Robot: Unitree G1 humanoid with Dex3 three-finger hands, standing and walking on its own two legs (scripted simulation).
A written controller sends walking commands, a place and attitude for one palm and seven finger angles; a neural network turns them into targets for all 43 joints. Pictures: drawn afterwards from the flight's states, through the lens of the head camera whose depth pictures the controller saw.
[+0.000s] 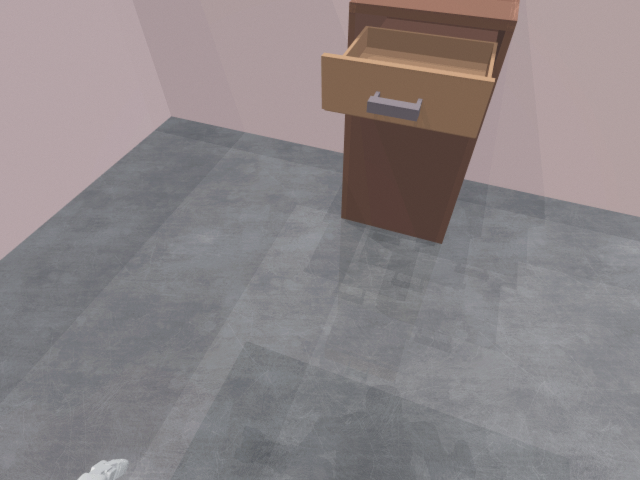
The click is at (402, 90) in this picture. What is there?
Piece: drawer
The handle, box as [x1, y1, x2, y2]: [367, 91, 422, 121]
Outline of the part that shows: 367,101 368,112 416,121 422,99 418,98 416,103 381,98 378,96 379,92 376,91 374,95 370,96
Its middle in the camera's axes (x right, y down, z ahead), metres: +0.18 -0.32 +0.92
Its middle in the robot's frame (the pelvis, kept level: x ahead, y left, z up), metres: +0.91 -0.13 +0.00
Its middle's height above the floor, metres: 0.77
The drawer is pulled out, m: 0.29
